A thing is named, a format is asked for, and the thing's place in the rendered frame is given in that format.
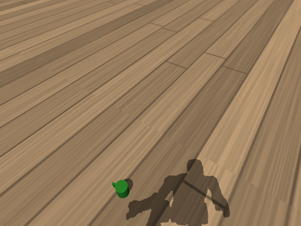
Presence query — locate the mug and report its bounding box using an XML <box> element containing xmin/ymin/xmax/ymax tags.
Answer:
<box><xmin>112</xmin><ymin>180</ymin><xmax>129</xmax><ymax>198</ymax></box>

